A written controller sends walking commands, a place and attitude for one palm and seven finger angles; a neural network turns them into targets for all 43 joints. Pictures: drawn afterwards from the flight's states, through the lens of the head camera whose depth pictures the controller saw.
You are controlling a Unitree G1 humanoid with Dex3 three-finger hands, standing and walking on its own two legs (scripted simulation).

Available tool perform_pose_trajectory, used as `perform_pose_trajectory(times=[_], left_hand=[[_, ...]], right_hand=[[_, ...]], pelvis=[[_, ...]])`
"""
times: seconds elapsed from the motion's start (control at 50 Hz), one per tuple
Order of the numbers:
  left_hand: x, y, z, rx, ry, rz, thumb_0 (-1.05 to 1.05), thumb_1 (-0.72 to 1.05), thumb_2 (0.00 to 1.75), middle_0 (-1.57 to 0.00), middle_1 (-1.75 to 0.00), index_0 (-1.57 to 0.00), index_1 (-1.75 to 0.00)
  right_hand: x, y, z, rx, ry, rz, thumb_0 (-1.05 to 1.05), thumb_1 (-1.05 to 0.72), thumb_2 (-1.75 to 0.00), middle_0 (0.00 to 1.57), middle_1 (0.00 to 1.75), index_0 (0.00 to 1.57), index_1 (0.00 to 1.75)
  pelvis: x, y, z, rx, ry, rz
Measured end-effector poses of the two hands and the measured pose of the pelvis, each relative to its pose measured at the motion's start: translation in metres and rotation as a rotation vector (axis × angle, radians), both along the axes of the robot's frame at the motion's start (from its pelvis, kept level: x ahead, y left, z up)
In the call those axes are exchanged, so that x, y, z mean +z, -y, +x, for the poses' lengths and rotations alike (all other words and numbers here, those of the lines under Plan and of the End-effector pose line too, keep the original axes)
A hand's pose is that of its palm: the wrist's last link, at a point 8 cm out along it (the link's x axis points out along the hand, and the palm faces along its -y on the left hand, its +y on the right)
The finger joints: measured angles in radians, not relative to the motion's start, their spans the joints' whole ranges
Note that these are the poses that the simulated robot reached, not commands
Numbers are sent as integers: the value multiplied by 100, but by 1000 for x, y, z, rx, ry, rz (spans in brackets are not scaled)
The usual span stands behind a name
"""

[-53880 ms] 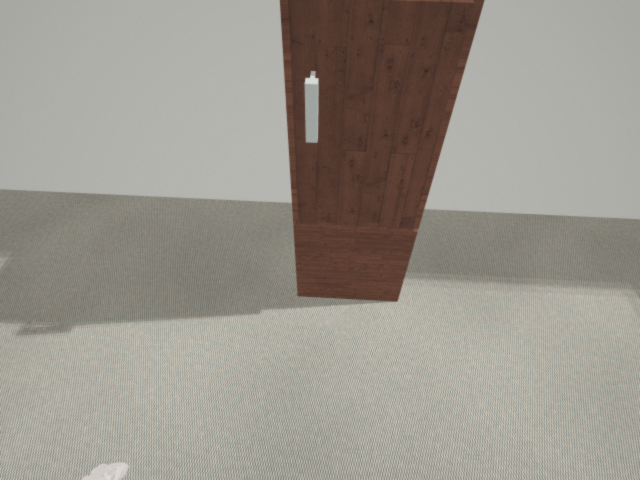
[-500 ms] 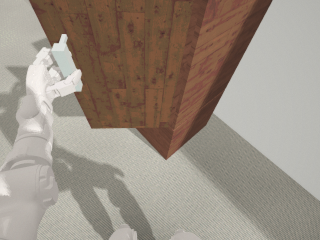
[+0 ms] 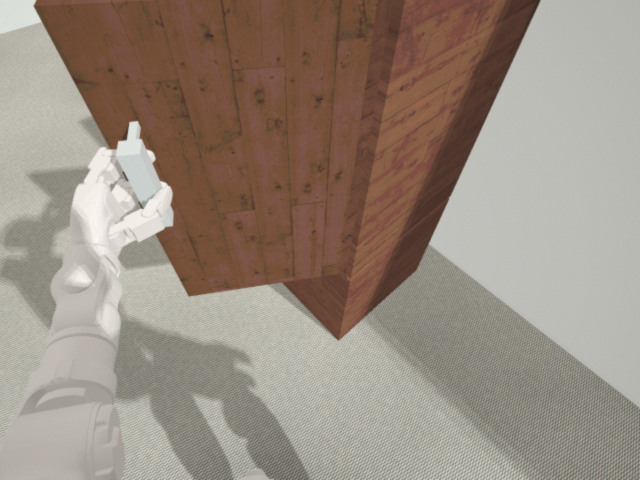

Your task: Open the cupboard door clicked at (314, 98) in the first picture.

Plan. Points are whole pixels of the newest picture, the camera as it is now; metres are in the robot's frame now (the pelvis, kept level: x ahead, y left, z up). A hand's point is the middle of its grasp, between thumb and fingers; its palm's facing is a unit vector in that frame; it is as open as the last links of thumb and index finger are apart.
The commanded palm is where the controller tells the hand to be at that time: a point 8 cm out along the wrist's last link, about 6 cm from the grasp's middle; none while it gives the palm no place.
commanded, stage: pull the door open along its arc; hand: left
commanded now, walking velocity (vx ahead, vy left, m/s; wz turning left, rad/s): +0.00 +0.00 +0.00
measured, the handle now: (149, 176) +0.49 +0.21 +0.09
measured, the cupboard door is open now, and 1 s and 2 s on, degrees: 58 100 100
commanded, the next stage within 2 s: open thumb and fingers to let go in 0.74 s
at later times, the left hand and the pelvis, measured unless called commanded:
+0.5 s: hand (215, 293) +0.31 +0.10 +0.09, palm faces +0.47 -0.88 +0.02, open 7.5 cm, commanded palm +0.25 +0.15 +0.09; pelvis +0.00 -0.03 +0.01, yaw +3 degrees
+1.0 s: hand (264, 333) +0.27 +0.05 +0.09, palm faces +0.45 -0.89 -0.02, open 7.4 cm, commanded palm +0.22 +0.09 +0.09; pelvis +0.00 -0.05 +0.01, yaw +6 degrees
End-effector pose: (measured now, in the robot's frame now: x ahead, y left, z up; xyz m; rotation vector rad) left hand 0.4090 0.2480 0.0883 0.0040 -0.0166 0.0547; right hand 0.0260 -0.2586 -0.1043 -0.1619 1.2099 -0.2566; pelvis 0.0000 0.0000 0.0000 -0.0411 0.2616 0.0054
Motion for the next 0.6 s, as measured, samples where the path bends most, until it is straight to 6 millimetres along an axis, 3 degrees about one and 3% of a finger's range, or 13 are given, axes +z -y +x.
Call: perform_pose_trajectory(times=[0.12, 0.28, 0.36, 0.46, 0.6], left_hand=[[-1, 16, -44, -16, 18, -12, 2, 57, 69, -25, -130, -22, -129], [-1, 57, -96, 230, 14, -69, 3, 57, 71, -25, -124, -25, -122], [1, 77, -115, 340, -1, -73, 4, 56, 74, -25, -121, -26, -121], [4, 99, -134, 422, -19, -43, 3, 54, 76, -26, -120, -25, -124], [6, 124, -158, 433, -42, -26, 3, 55, 73, -26, -121, -24, -128]], right_hand=[[8, -4, 40, 34, 135, 23, 0, -91, -90, 20, 30, 20, 30], [21, -19, 112, 163, 329, 61, 1, -91, -90, 20, 30, 20, 30], [28, -27, 139, 228, 382, 79, 1, -91, -90, 20, 30, 20, 30], [33, -31, 155, 274, 402, 89, 0, -91, -90, 20, 30, 20, 30], [31, -20, 152, 268, 377, 87, 1, -91, -90, 20, 30, 20, 30]], pelvis=[[6, 1, 4, -7, 37, 10], [8, 7, 2, 5, 82, 27], [7, 13, 0, 22, 104, 33], [7, 23, -1, 44, 126, 39], [10, 35, 1, 58, 152, 50]])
